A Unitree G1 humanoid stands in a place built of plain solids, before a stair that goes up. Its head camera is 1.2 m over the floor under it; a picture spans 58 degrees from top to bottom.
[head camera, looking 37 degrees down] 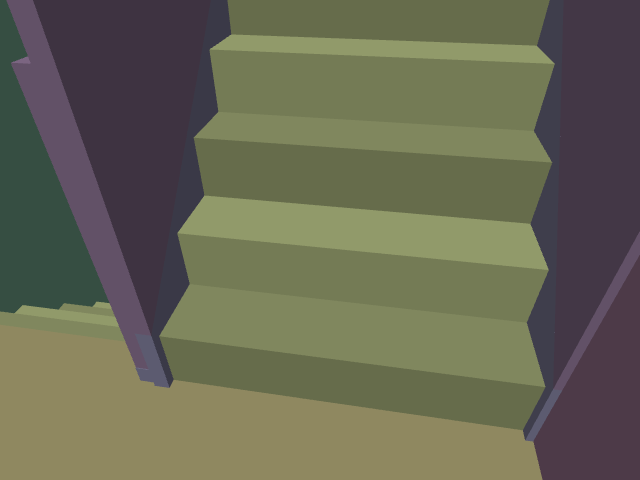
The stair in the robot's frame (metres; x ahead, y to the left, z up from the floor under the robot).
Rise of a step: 0.21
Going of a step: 0.23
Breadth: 1.08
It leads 9 degrees to the right of straight ahead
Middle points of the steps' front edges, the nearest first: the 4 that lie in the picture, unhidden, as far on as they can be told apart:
0.76 -0.06 0.21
0.98 -0.10 0.42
1.20 -0.13 0.63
1.43 -0.17 0.85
